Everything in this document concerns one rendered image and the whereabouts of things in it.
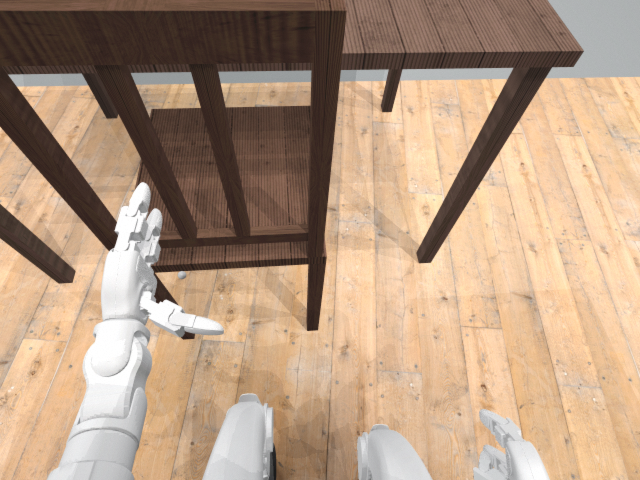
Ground robot right thigh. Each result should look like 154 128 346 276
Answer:
357 429 433 480

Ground table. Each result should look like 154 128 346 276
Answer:
0 0 584 284

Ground robot left thigh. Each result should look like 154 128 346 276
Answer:
202 401 274 480

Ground robot left hand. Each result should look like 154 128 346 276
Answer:
101 182 224 337

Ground chair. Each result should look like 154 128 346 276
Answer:
0 0 347 340

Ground robot right hand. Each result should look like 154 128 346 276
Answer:
473 409 550 480

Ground robot left forearm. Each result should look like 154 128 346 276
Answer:
47 318 152 480

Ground robot thigh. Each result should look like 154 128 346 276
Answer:
357 429 433 480
202 401 274 480

